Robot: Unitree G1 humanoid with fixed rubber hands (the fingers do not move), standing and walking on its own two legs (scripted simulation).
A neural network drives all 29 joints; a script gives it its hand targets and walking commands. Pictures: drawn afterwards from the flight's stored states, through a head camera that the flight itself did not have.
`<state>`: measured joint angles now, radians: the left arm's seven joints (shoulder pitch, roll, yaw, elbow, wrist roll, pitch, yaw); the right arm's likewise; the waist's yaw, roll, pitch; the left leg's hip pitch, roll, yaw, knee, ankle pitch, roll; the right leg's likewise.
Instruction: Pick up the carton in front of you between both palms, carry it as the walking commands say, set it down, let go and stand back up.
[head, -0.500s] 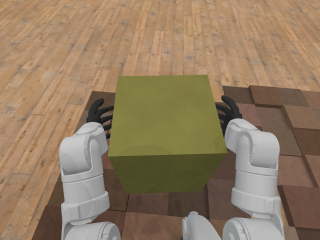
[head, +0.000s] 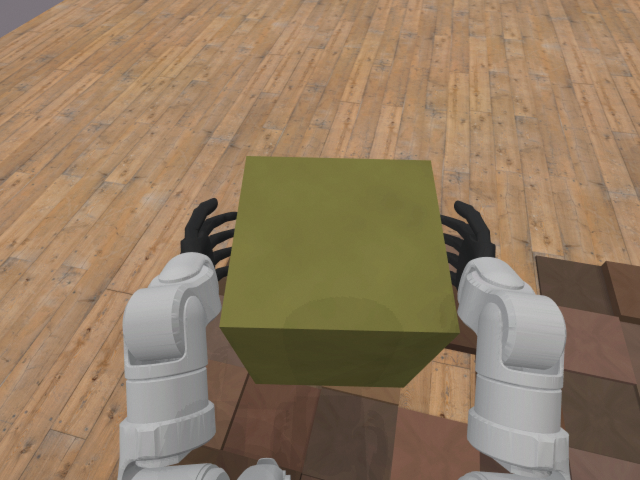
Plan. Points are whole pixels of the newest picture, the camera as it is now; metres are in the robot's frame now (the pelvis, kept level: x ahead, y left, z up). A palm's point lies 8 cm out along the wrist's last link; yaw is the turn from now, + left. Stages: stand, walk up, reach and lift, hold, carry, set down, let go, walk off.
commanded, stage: carry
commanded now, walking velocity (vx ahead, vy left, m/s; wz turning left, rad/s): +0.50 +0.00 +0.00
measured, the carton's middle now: (333, 284) +0.35 +0.02 +0.05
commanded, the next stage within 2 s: none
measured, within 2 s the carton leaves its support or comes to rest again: neither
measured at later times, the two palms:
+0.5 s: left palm (268, 96) +0.68 +0.14 +0.12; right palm (450, 101) +0.67 -0.16 +0.12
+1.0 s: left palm (272, 35) +1.01 +0.18 +0.08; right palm (404, 36) +0.99 -0.12 +0.08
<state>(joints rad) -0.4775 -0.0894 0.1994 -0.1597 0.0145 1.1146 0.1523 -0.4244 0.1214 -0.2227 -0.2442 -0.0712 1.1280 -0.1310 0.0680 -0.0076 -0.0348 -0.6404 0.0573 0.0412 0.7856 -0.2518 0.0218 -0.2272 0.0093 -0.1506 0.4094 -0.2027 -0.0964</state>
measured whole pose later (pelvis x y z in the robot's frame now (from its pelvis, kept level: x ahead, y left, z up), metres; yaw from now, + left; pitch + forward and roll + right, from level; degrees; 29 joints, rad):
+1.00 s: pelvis +0.67 +0.04 -0.01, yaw -2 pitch +5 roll -1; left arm -0.46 -0.07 0.21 -0.04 0.03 1.13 0.14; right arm -0.45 0.12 -0.22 -0.06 -0.08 1.11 -0.13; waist -0.03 -0.02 -0.05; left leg -0.46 0.00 0.12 0.57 -0.25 0.07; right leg -0.37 -0.03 -0.02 1.18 -0.49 0.02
